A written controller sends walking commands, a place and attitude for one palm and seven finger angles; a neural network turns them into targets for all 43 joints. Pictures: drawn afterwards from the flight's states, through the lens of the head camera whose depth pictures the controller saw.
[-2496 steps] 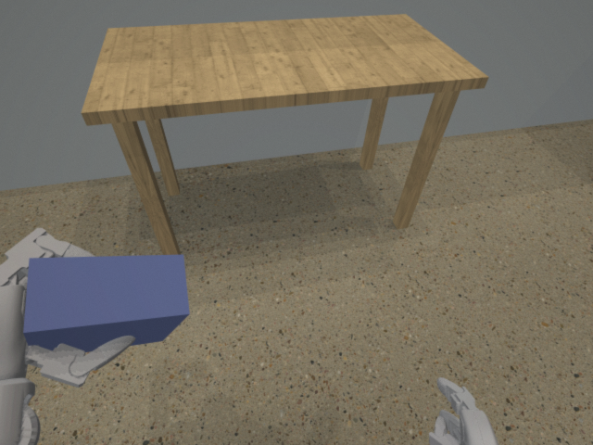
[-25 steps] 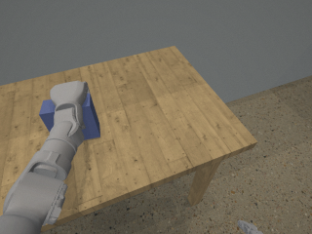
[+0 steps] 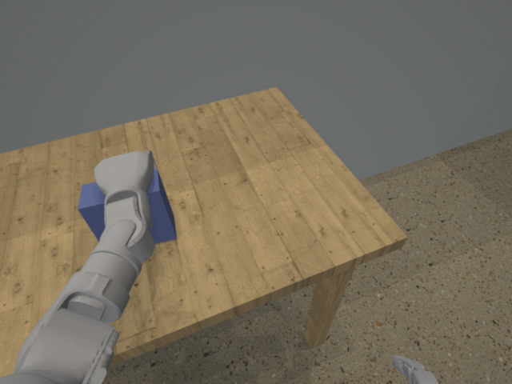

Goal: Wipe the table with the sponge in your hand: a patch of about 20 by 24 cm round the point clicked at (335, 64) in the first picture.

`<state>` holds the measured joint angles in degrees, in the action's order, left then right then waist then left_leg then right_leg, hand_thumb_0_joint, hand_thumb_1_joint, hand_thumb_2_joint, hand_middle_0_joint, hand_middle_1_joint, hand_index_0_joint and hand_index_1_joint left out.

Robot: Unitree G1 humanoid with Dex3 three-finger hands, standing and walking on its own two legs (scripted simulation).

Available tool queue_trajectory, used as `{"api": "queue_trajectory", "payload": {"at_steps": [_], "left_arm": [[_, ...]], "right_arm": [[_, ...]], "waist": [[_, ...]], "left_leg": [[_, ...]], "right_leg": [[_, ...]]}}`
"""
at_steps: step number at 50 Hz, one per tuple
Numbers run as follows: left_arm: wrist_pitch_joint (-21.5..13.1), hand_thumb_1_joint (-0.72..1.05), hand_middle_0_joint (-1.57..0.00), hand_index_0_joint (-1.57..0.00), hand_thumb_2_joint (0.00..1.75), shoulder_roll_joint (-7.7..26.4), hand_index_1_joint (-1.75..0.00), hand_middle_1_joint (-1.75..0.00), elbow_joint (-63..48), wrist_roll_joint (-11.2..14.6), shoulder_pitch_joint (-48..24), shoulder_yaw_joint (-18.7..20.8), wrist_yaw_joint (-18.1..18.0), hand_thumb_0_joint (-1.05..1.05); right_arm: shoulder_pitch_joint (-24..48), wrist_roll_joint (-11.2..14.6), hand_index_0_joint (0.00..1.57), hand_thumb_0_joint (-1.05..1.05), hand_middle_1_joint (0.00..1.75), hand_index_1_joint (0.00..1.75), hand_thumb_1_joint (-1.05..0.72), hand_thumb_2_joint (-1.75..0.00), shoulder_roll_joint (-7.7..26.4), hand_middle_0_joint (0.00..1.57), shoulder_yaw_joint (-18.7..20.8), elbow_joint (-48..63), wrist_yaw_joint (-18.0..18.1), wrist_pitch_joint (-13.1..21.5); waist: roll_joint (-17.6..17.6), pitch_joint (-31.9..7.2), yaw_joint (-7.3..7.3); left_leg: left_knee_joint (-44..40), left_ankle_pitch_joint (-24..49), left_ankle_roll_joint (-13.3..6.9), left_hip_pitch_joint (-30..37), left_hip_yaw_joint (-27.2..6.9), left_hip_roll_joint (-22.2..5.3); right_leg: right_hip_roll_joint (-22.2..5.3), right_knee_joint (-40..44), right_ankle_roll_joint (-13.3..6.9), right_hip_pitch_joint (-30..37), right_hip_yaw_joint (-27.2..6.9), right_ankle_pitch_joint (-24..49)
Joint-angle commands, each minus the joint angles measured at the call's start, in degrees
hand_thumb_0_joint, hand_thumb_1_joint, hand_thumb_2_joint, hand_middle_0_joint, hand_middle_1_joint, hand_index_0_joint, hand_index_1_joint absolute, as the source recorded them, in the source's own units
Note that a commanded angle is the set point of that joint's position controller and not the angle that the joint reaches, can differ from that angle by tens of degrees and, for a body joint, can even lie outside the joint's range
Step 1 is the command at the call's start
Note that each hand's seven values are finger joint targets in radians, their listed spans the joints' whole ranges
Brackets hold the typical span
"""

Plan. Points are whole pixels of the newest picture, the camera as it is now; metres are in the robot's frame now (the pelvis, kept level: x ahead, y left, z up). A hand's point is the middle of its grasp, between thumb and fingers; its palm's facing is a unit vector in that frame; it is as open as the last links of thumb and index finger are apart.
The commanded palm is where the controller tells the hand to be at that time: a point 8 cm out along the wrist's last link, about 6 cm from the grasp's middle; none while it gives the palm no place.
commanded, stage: wipe back along the middle lane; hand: left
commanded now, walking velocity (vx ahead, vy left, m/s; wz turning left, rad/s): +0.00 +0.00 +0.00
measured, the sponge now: (136, 220) +0.39 +0.26 +0.02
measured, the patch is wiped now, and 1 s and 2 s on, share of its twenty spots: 0.40 0.70 0.70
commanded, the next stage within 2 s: slide across to the third lane in 1.32 s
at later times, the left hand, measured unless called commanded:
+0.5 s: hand (142, 211) +0.37 +0.22 +0.08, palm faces -0.01 -0.03 -1.00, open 10.4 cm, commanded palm +0.33 +0.21 +0.11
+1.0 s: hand (148, 236) +0.32 +0.19 +0.08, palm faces +0.06 -0.07 -1.00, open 10.4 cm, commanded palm +0.27 +0.18 +0.11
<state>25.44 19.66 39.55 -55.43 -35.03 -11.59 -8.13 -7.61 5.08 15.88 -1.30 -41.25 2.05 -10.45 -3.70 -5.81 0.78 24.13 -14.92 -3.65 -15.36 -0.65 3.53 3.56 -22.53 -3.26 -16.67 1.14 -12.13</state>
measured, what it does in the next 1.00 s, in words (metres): stands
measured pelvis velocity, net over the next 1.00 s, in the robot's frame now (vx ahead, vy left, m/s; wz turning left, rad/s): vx -0.01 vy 0.00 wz -0.01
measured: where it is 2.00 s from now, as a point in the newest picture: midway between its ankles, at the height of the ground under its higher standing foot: outside the picture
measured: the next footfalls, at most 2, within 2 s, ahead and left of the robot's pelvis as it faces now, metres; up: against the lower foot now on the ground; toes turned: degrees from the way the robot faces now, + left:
none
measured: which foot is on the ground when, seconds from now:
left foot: down 0.00-1.00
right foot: down 0.00-1.00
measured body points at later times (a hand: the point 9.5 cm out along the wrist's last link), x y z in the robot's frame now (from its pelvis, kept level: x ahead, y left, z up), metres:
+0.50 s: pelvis -0.01 -0.01 +0.00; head -0.01 -0.04 +0.45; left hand +0.36 +0.22 +0.13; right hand +0.18 -0.24 -0.12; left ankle -0.04 +0.08 -0.74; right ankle -0.01 -0.09 -0.74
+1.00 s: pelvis -0.01 +0.00 +0.00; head -0.03 -0.04 +0.45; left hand +0.31 +0.19 +0.13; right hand +0.24 -0.21 -0.08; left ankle -0.04 +0.08 -0.74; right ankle -0.01 -0.09 -0.74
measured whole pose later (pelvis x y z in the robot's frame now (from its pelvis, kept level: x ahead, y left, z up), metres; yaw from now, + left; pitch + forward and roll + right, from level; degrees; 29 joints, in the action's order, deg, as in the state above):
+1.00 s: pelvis -0.01 +0.00 +0.00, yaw +0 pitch +1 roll +0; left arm 36.1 16.3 11.7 -56.3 -15.2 -21.0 -6.9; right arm 0.8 6.0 15.2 -2.6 -36.6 -1.1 -11.8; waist -4.7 -5.3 4.1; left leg 24.5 -15.5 -3.4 -10.2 -0.1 3.8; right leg 3.4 -25.2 -3.6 -12.7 0.6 -13.7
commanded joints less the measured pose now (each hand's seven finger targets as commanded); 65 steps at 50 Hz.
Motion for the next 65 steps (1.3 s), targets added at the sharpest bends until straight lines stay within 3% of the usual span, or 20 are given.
{"api": "queue_trajectory", "payload": {"at_steps": [1, 9, 11, 14, 21, 23, 24, 25, 37, 39, 42, 44, 47, 49, 50, 59, 60, 63, 64, 65], "left_arm": [[2.67, 0.1, -1.2, -1.2, 1.3, 10.46, -1.6, -1.6, -6.79, -0.32, -16.79, 2.37, 0.65, 0.0], [1.87, 0.1, -1.2, -1.2, 1.3, 8.62, -1.6, -1.6, -7.88, -0.43, -13.89, 1.11, 2.73, 0.0], [1.51, 0.1, -1.2, -1.2, 1.3, 5.55, -1.6, -1.6, -9.04, -0.35, -15.31, -2.04, 2.74, 0.0], [0.74, 0.1, -1.2, -1.2, 1.3, 5.87, -1.6, -1.6, -10.83, 0.0, -12.27, -0.22, 2.37, 0.0], [2.42, 0.1, -1.2, -1.2, 1.3, 2.95, -1.6, -1.6, -13.3, 1.23, -10.98, -2.34, 1.15, 0.0], [3.35, 0.1, -1.2, -1.2, 1.3, 2.83, -1.6, -1.6, -13.75, 1.4, -9.43, -2.34, 1.13, 0.0], [3.66, 0.1, -1.2, -1.2, 1.3, 5.33, -1.6, -1.6, -14.81, 1.5, -7.66, 0.42, 0.98, 0.0], [4.07, 0.1, -1.2, -1.2, 1.3, 1.64, -1.6, -1.6, -16.15, 1.67, -6.26, -2.83, 1.18, 0.0], [8.34, 0.1, -1.2, -1.2, 1.3, -1.18, -1.6, -1.6, -27.34, 2.35, 6.51, -5.35, 2.36, 0.0], [8.99, 0.1, -1.2, -1.2, 1.3, 0.06, -1.6, -1.6, -29.31, 2.58, 8.44, -3.82, 2.38, 0.0], [9.97, 0.1, -1.2, -1.2, 1.3, -3.21, -1.6, -1.6, -30.86, 2.62, 7.56, -7.43, 2.66, 0.0], [10.45, 0.1, -1.2, -1.2, 1.3, 1.45, -1.6, -1.6, -31.74, 2.53, 10.56, -2.66, 2.16, 0.0], [10.96, 0.1, -1.2, -1.2, 1.3, -3.61, -1.6, -1.6, -34.13, 1.97, 9.88, -8.1, 2.53, 0.0], [11.33, 0.1, -1.2, -1.2, 1.3, -1.34, -1.6, -1.6, -35.23, 1.76, 13.2, -5.53, 2.33, 0.0], [11.49, 0.1, -1.2, -1.2, 1.3, -3.8, -1.6, -1.6, -36.01, 1.71, 12.46, -8.45, 2.5, 0.0], [12.93, 0.1, -1.2, -1.2, 1.3, -2.93, -1.6, -1.6, -38.49, 1.24, 14.96, -7.78, 2.32, 0.0], [13.02, 0.1, -1.2, -1.2, 1.3, -5.66, -1.6, -1.6, -38.56, 0.9, 13.2, -11.06, 2.47, 0.0], [13.26, 0.1, -1.2, -1.2, 1.3, -4.58, -1.6, -1.6, -37.55, 0.91, 13.82, -10.18, 2.48, 0.0], [13.19, 0.1, -1.2, -1.2, 1.3, -2.28, -1.6, -1.6, -38.66, 1.12, 15.34, -7.2, 2.16, 0.0], [13.28, 0.1, -1.2, -1.2, 1.3, -4.63, -1.6, -1.6, -38.71, 1.22, 16.12, -9.78, 2.29, 0.0]], "right_arm": [[8.22, 0.11, 0.2, 0.0, 0.3, 0.3, -0.9, -0.9, 7.18, 0.2, 1.62, 8.59, 0.78, 1.78], [9.44, 0.33, 0.2, 0.0, 0.3, 0.3, -0.9, -0.9, 6.83, 0.2, 1.36, 9.94, 1.36, 1.75], [9.39, 0.4, 0.2, 0.0, 0.3, 0.3, -0.9, -0.9, 6.55, 0.2, 1.41, 10.1, 1.4, 1.85], [10.34, 0.24, 0.2, 0.0, 0.3, 0.3, -0.9, -0.9, 6.43, 0.2, 1.55, 10.71, 1.23, 2.17], [11.64, 0.45, 0.2, 0.0, 0.3, 0.3, -0.9, -0.9, 6.09, 0.2, 1.35, 10.75, 0.92, 2.25], [12.21, 0.39, 0.2, 0.0, 0.3, 0.3, -0.9, -0.9, 6.1, 0.2, 1.2, 10.72, 0.88, 2.2], [12.82, 0.42, 0.2, 0.0, 0.3, 0.3, -0.9, -0.9, 6.39, 0.2, 1.33, 10.86, 0.7, 2.06], [12.98, 0.3, 0.2, 0.0, 0.3, 0.3, -0.9, -0.9, 5.94, 0.2, 1.24, 11.35, 0.54, 2.02], [17.07, 0.64, 0.2, 0.0, 0.3, 0.3, -0.9, -0.9, 5.54, 0.2, 1.04, 13.5, -1.86, 1.65], [18.05, 0.69, 0.2, 0.0, 0.3, 0.3, -0.9, -0.9, 5.58, 0.2, 1.05, 13.75, -2.26, 1.45], [18.85, 0.78, 0.2, 0.0, 0.3, 0.3, -0.9, -0.9, 5.04, 0.2, 0.75, 13.95, -2.5, 1.38], [19.51, 0.64, 0.2, 0.0, 0.3, 0.3, -0.9, -0.9, 5.54, 0.2, 0.87, 13.88, -2.56, 1.26], [20.37, 0.77, 0.2, 0.0, 0.3, 0.3, -0.9, -0.9, 4.81, 0.2, 0.59, 14.22, -3.05, 1.23], [20.92, 0.74, 0.2, 0.0, 0.3, 0.3, -0.9, -0.9, 4.92, 0.2, 0.74, 14.54, -3.53, 1.23], [20.92, 0.67, 0.2, 0.0, 0.3, 0.3, -0.9, -0.9, 4.52, 0.2, 0.53, 14.69, -3.59, 1.12], [22.72, 0.69, 0.2, 0.0, 0.3, 0.3, -0.9, -0.9, 4.43, 0.2, 0.44, 14.84, -4.41, 1.0], [22.38, 0.64, 0.2, 0.0, 0.3, 0.3, -0.9, -0.9, 4.24, 0.2, 0.31, 14.75, -4.48, 0.96], [22.42, 0.79, 0.2, 0.0, 0.3, 0.3, -0.9, -0.9, 4.2, 0.2, 0.36, 14.57, -4.39, 1.21], [22.6, 0.66, 0.2, 0.0, 0.3, 0.3, -0.9, -0.9, 4.44, 0.2, 0.53, 14.74, -4.45, 1.25], [22.87, 0.72, 0.2, 0.0, 0.3, 0.3, -0.9, -0.9, 4.12, 0.2, 0.23, 15.12, -4.54, 1.27]], "waist": [[5.8, -13.15, 0.16], [5.58, -11.76, 0.54], [4.74, -11.62, -0.35], [5.62, -13.21, 0.93], [7.08, -11.23, 0.66], [7.88, -11.19, 0.91], [7.87, -12.44, 1.77], [8.01, -12.98, 1.5], [7.71, -11.32, 2.55], [7.42, -10.97, 3.2], [8.17, -8.54, 2.56], [8.81, -9.31, 3.72], [7.31, -8.64, 2.81], [6.82, -8.91, 3.89], [6.58, -9.45, 3.34], [7.62, -7.01, 3.97], [7.42, -7.27, 3.11], [8.31, -6.24, 3.44], [8.34, -7.13, 4.15], [7.48, -6.71, 3.84]], "left_leg": [[-1.59, 17.56, 0.69, 1.27, -1.41, -1.45], [-2.58, 14.0, 0.65, 1.56, -2.23, -1.63], [-2.18, 13.0, 0.6, 2.52, -1.82, -1.68], [-2.07, 14.28, 0.65, 2.87, -2.33, -1.71], [-2.24, 12.63, 0.63, 2.88, -2.11, -1.7], [-2.14, 13.17, 0.6, 2.41, -1.81, -1.53], [-2.25, 14.18, 0.68, 2.52, -2.15, -1.59], [-1.82, 15.53, 0.56, 3.1, -1.68, -1.45], [-0.61, 19.96, 0.72, 4.48, -1.77, -1.58], [-1.11, 19.61, 0.93, 4.41, -2.13, -1.86], [-1.23, 18.3, 0.79, 4.53, -2.06, -1.87], [-1.37, 17.94, 0.86, 4.15, -2.3, -1.84], [-1.08, 18.6, 1.03, 5.21, -2.18, -1.94], [-1.14, 18.75, 1.06, 5.14, -2.66, -1.97], [-1.0, 18.32, 0.92, 5.58, -2.24, -1.91], [-1.61, 14.24, 0.88, 4.26, -3.08, -2.17], [-1.19, 14.39, 0.74, 4.68, -2.6, -2.06], [-1.46, 12.19, 0.63, 3.87, -2.48, -1.91], [-1.62, 11.89, 0.6, 3.6, -2.84, -1.97], [-1.49, 11.67, 0.58, 3.59, -2.24, -1.89]], "right_leg": [[-3.16, 0.57, -1.06, 12.6, -3.69, 21.22], [-2.84, 1.43, -1.57, 10.13, -4.01, 14.23], [-2.87, 1.6, -1.29, 8.79, -3.51, 12.58], [-2.72, 1.21, -1.66, 9.62, -4.03, 13.74], [-2.66, 1.43, -1.24, 9.06, -3.51, 12.11], [-2.88, 1.3, -1.17, 10.36, -3.96, 14.24], [-2.81, 0.92, -1.44, 11.43, -4.59, 15.29], [-2.97, 0.45, -1.19, 12.39, -3.86, 17.42], [-2.64, -1.46, -1.48, 13.52, -4.27, 23.61], [-2.45, -1.64, -1.68, 13.5, -4.2, 22.36], [-2.37, -1.2, -1.5, 12.03, -3.7, 20.39], [-2.07, -1.39, -1.71, 13.22, -4.83, 20.28], [-2.12, -1.85, -1.73, 11.92, -3.96, 20.13], [-1.72, -2.05, -2.06, 12.08, -4.55, 19.33], [-1.92, -2.24, -1.78, 12.36, -3.9, 18.63], [-1.19, -1.96, -2.08, 10.26, -5.0, 12.7], [-1.45, -2.37, -1.88, 10.23, -4.36, 12.98], [-1.41, -1.82, -1.7, 9.93, -4.74, 10.63], [-1.06, -1.85, -1.93, 10.44, -5.41, 10.14], [-1.51, -2.14, -1.67, 10.81, -4.75, 9.8]]}}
